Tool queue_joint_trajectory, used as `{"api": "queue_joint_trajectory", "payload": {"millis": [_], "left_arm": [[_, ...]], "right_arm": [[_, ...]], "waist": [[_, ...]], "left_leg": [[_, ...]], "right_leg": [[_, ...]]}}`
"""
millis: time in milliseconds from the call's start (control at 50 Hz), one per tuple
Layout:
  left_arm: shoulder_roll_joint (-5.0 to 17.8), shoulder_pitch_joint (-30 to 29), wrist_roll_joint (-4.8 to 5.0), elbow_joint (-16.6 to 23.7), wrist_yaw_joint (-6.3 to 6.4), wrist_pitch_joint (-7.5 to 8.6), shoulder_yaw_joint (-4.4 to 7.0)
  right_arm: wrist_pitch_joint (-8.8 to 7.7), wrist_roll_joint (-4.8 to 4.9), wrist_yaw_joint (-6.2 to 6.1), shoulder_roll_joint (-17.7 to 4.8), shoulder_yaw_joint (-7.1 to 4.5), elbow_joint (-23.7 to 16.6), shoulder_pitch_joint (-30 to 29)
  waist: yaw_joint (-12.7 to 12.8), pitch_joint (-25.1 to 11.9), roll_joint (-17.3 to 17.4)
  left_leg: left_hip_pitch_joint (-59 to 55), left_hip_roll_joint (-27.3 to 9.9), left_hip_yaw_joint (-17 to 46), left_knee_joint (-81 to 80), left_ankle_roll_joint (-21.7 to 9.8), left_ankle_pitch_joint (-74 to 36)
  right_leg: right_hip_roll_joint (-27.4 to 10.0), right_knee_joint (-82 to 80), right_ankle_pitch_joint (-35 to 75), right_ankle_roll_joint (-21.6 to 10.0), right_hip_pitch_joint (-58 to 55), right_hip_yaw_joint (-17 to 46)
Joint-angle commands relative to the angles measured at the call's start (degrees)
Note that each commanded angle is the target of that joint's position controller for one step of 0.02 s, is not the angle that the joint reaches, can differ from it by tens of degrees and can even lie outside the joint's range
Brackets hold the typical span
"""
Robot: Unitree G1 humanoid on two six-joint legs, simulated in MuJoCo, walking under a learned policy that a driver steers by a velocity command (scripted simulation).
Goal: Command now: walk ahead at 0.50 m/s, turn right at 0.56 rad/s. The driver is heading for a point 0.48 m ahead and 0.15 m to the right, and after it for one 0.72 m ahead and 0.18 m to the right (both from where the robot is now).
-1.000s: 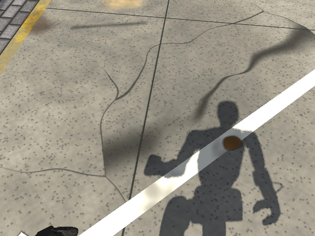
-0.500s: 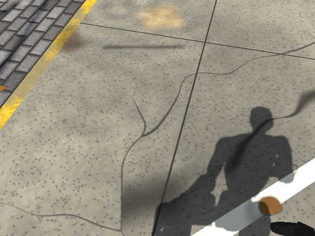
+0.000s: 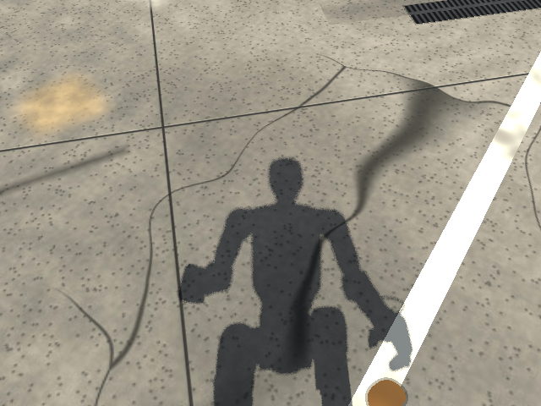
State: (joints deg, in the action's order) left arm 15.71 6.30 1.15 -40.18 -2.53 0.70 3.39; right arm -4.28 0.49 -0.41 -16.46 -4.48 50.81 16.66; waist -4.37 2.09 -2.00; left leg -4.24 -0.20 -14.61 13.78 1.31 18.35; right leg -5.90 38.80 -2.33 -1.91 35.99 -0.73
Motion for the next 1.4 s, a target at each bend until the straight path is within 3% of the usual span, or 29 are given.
{"api": "queue_joint_trajectory", "payload": {"millis": [20, 60, 80, 100, 120, 140, 160, 200, 280, 380, 480, 540, 560, 580, 600, 640, 700, 780, 960, 980, 1000, 1020, 1040, 1100, 1180, 1240, 1280, 1320, 1400], "left_arm": [[4.9, -3.1, -0.16, 5.8, -0.66, 0.43, 1.41], [8.4, 8.1, 0.06, 3.4, -0.29, 0.05, 3.68], [12.5, 18.3, 0.28, 0.5, 0.67, -0.41, 5.84], [19.7, 18.8, 0.94, 0.2, 1.61, -0.44, 7.12], [17.7, 18.9, 0.30, 3.1, 1.02, 0.92, 5.91], [13.2, 17.5, -0.13, 2.6, 0.59, 1.99, 4.58], [11.7, 15.2, -0.10, 2.4, 0.64, 2.63, 4.10], [8.0, 8.2, -0.65, 4.0, 1.05, 2.87, 2.87], [9.4, 8.5, -0.51, 4.4, 2.31, 3.15, 3.10], [10.6, 12.0, -0.09, 3.1, 3.55, 2.48, 3.57], [9.8, 15.1, 0.36, 1.4, 3.77, 1.86, 3.62], [8.8, 12.7, 0.10, 2.3, 4.23, 0.75, 3.47], [6.2, 12.2, -0.38, 3.6, 4.21, 0.72, 2.57], [2.5, 19.4, -1.30, 4.1, 4.32, 0.71, 1.48], [4.9, 24.7, 0.14, 5.0, 4.24, 0.92, 1.37], [11.9, 15.6, 0.47, 4.7, 4.60, -0.44, 3.31], [8.9, 13.1, 0.14, 6.0, 4.67, -2.77, 3.35], [5.1, 10.6, -0.45, 7.8, 4.44, -3.18, 2.01], [5.8, 6.0, -1.14, 8.3, 2.50, -3.13, 1.71], [7.1, 6.2, -1.43, 8.2, 2.71, -2.99, 2.05], [10.9, 6.9, -1.84, 8.9, 3.44, -2.98, 2.68], [11.6, 3.1, -3.05, 10.3, 3.85, -3.08, 1.90], [7.8, 3.3, -3.24, 9.7, 3.40, -2.40, 1.16], [7.7, 0.6, -2.60, 7.5, 2.99, -0.70, 0.88], [6.3, -2.4, -2.23, 5.6, 3.10, -0.82, 0.45], [4.6, -2.2, -1.54, 3.5, 2.79, -1.11, -0.11], [4.6, 1.4, -2.44, 2.0, 2.40, -0.87, 0.04], [5.1, -1.2, -2.53, 1.2, 2.89, -1.25, 0.12], [4.6, -0.7, -2.19, -0.9, 3.78, -1.71, 0.46]], "right_arm": [[0.58, 1.13, -0.38, -12.0, -2.97, -2.8, -1.9], [1.48, 1.82, -0.49, -12.7, -3.14, -3.2, -3.5], [1.38, 1.03, -0.64, -10.9, -2.37, -3.6, -2.7], [0.43, -1.85, -0.22, -2.9, 0.10, -6.6, 1.3], [-1.91, -0.55, 0.43, -4.1, 0.66, -7.7, -0.9], [-3.30, 1.91, 1.02, -8.4, -0.43, -9.3, -7.5], [-4.13, 1.90, 1.00, -7.8, -0.09, -9.9, -9.0], [-3.92, -0.47, 0.30, -8.4, -0.69, -8.5, -7.8], [-1.63, -1.43, 0.42, -5.9, -0.34, -9.0, -8.2], [-1.69, -0.82, 1.08, -3.5, 0.94, -11.9, -18.3], [-2.71, 0.00, 2.00, -6.2, 0.16, -13.6, -21.0], [-3.59, -1.12, 1.58, -8.3, -1.21, -12.0, -13.9], [-3.90, -2.25, 1.29, -10.6, -1.89, -11.6, -8.3], [-3.38, -3.03, 0.95, -14.3, -2.59, -11.3, -3.0], [-2.05, -1.49, 1.45, -14.1, -2.74, -9.7, 0.0], [-0.60, -1.19, 0.98, -6.2, -0.53, -12.4, -6.0], [0.49, -1.88, 0.54, -5.5, -0.03, -11.6, -11.4], [0.78, -1.52, -0.01, -8.4, -1.14, -9.7, -11.5], [3.08, 1.27, 0.79, -10.0, -0.73, -6.1, -12.3], [2.98, 1.10, 0.94, -7.8, 0.09, -4.8, -9.9], [2.62, -1.00, 1.32, -4.3, 1.46, -4.8, -7.7], [2.51, -2.08, 1.49, -1.9, 2.39, -5.1, -4.8], [3.04, -1.67, 0.98, -5.4, 1.73, -5.5, -9.0], [4.20, -0.95, 0.26, -7.8, 0.69, -4.4, -8.7], [4.64, -0.33, 0.37, -5.1, 1.34, -2.5, -6.8], [4.57, -1.27, 0.62, -4.5, 1.89, -1.6, -6.3], [4.68, -1.47, 0.39, -10.0, 0.97, -1.8, -7.9], [4.33, -1.18, 0.67, -6.9, 1.50, -1.3, -10.2], [2.97, -1.25, 0.22, -5.9, 2.06, 1.0, -8.8]], "waist": [[2.5, 1.5, 5.7], [9.5, -5.1, 5.9], [14.0, -10.4, 2.8], [8.7, -13.0, -13.4], [9.9, -23.2, -10.2], [11.8, -16.7, -4.8], [10.1, -11.2, -2.7], [5.3, -6.4, 0.3], [3.6, -4.4, 0.5], [7.4, -1.3, -2.1], [8.0, -1.2, -3.5], [3.7, -3.9, -5.6], [1.2, -10.3, -3.2], [3.1, -19.2, 10.2], [4.3, -24.7, 23.3], [2.2, -13.3, 9.2], [5.5, -5.6, 8.8], [5.1, -7.5, 9.0], [5.5, -6.6, 8.4], [5.5, -6.6, 6.8], [4.1, -9.9, -1.8], [1.1, -10.4, -11.1], [4.8, -10.0, -8.5], [4.1, -8.0, -7.8], [2.9, -8.6, -5.4], [1.9, -8.1, -3.7], [5.9, -5.1, 4.0], [4.6, -1.7, 6.1], [4.1, -2.8, 4.6]], "left_leg": [[-1.1, -17.2, 3.5, 2.6, -8.2, -40.6], [1.1, -15.0, 0.9, 19.6, -6.1, -54.4], [11.5, -12.6, 0.3, 34.8, -3.6, -45.6], [37.2, -3.1, 1.5, 56.2, 0.4, 2.7], [46.5, 2.6, 16.9, 66.3, 0.5, 17.4], [52.2, -0.6, 19.8, 66.6, -0.9, 12.1], [51.8, -3.1, 19.4, 62.3, -2.1, 7.0], [43.7, -6.5, 19.9, 53.1, -1.8, 1.1], [39.1, -5.7, 18.3, 42.8, 1.3, -4.4], [34.8, -1.8, 17.6, 21.9, 2.9, -21.9], [31.7, -0.4, 19.9, 14.6, 1.2, -20.5], [22.1, 0.7, 17.8, 9.7, -1.9, -18.7], [10.4, -5.3, 21.8, 11.3, -4.9, -25.9], [-8.7, -19.1, 36.0, 15.7, -11.4, -42.2], [-16.1, -27.7, 55.3, 11.3, -18.7, -34.2], [-3.7, -22.0, 40.6, 9.1, -14.5, -28.6], [13.7, -15.3, 25.8, 5.3, -12.8, -32.5], [13.8, -16.6, 20.4, 2.6, -15.6, -39.1], [14.9, -14.8, 15.9, 7.6, -11.2, -20.9], [17.6, -12.7, 14.7, 10.5, -7.9, -16.9], [22.0, -8.4, 10.3, 18.5, -3.0, -7.0], [27.3, -3.3, 9.1, 23.1, 1.2, 9.4], [27.1, -3.8, 13.2, 27.0, 2.6, 13.5], [28.8, -4.4, 15.8, 31.9, 3.5, 12.5], [21.3, -3.6, 14.7, 25.7, 3.9, 4.1], [13.0, -3.3, 14.7, 9.9, 2.3, -13.2], [13.5, -7.0, 17.2, 10.2, -0.9, -17.4], [21.3, -5.6, 17.7, 7.5, -2.4, -3.3], [18.6, -4.6, 16.7, 7.8, -1.0, -7.4]], "right_leg": [[2.7, -1.9, -6.3, -2.9, -2.0, -3.5], [8.0, -4.9, -7.5, -6.1, -17.7, -6.7], [8.2, -6.7, -5.4, -8.5, -34.7, -2.9], [-6.5, -10.6, -10.7, -17.2, -52.6, 25.9], [-13.9, -21.1, -21.4, -23.9, -59.1, 50.0], [-12.7, -23.4, -18.8, -20.1, -56.0, 43.3], [-10.3, -22.8, -14.3, -18.0, -48.7, 35.6], [-6.0, -23.4, -2.0, -15.1, -35.0, 25.5], [-3.5, -26.2, 7.0, -15.3, -25.8, 19.2], [0.5, -26.0, -1.4, -11.2, -21.2, 15.3], [-2.0, -20.4, -5.9, -9.6, -26.4, 21.8], [1.3, -9.2, 6.2, -5.9, -28.5, 22.9], [4.7, 2.0, 4.3, -3.4, -24.8, 20.0], [11.2, 19.7, -24.2, 0.6, -11.0, 13.8], [12.1, 33.3, -38.6, 2.7, 1.9, 10.9], [6.7, 39.1, -30.2, 4.8, 5.4, 9.7], [2.6, 31.1, -25.4, 5.5, -2.1, 6.2], [2.1, 19.7, -19.8, 5.8, -5.3, 4.0], [5.6, -11.4, -6.6, 1.2, -22.6, -0.3], [4.8, -16.7, -0.9, -0.4, -28.3, 1.6], [-4.4, -17.8, 15.6, -3.0, -35.9, 12.0], [-13.0, -17.4, 19.0, -11.4, -34.9, 21.6], [-12.2, -18.2, 15.2, -14.2, -31.9, 21.6], [-8.8, -18.1, 16.5, -11.3, -30.6, 16.8], [-6.1, -16.8, 20.1, -10.1, -26.9, 12.2], [-2.8, -16.0, 5.9, -6.1, -24.8, 10.6], [2.3, -15.7, -9.4, -1.8, -22.6, 7.8], [4.2, -14.3, -10.0, 0.1, -26.2, 5.2], [3.6, -13.9, -3.1, -0.3, -26.9, 5.4]]}}
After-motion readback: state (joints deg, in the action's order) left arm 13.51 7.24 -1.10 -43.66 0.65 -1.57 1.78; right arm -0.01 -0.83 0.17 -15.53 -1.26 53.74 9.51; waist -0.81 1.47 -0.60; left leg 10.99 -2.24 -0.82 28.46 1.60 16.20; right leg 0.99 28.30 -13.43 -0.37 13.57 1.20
